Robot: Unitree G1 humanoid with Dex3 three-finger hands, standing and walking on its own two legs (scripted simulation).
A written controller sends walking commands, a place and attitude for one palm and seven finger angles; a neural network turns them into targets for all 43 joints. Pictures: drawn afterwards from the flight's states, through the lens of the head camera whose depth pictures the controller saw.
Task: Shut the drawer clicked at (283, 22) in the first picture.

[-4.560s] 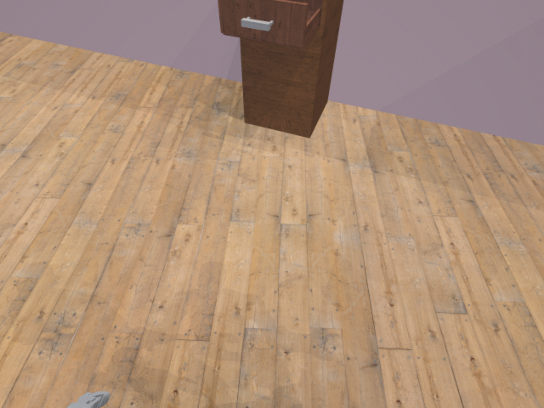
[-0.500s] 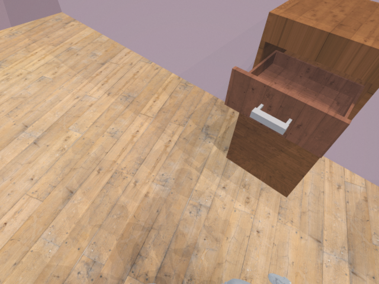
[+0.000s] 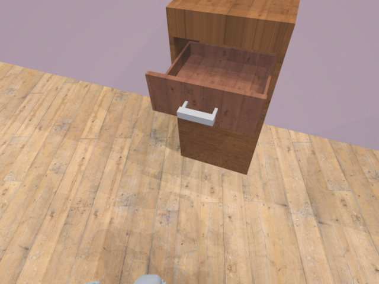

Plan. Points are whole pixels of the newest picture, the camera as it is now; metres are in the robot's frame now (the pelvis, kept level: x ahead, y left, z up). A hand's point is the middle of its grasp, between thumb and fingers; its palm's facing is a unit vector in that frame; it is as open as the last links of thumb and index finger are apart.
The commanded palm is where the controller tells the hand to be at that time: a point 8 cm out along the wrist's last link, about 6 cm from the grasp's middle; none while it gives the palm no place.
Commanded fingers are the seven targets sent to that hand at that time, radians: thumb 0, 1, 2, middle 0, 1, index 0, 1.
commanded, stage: turn to face it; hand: left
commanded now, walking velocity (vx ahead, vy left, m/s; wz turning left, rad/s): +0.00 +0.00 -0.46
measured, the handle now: (198, 111) +0.62 +0.02 -0.05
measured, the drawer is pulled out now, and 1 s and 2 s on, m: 0.25 0.25 0.25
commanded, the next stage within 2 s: take the last steps up to it in 0.38 s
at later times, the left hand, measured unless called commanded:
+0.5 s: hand out of the picture +0.13 +0.21 -0.16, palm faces -0.22 -0.95 -0.22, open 7.4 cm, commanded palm none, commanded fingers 0.00 0.90 0.90 -0.20 -0.30 -0.20 -0.30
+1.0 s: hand out of the picture +0.10 +0.20 -0.19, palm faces -0.25 -0.96 -0.16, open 7.3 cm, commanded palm none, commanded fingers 0.00 0.90 0.90 -0.20 -0.30 -0.20 -0.30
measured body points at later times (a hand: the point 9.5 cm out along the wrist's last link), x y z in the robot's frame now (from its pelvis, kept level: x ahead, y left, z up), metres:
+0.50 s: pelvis +0.00 +0.03 +0.00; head +0.05 +0.03 +0.45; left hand +0.15 +0.26 -0.15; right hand -0.02 -0.21 -0.15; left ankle +0.01 +0.15 -0.74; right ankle -0.04 -0.09 -0.71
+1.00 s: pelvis +0.08 +0.01 -0.01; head +0.09 +0.03 +0.44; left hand +0.12 +0.25 -0.17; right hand +0.05 -0.23 -0.15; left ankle +0.13 +0.10 -0.74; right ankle -0.03 -0.07 -0.69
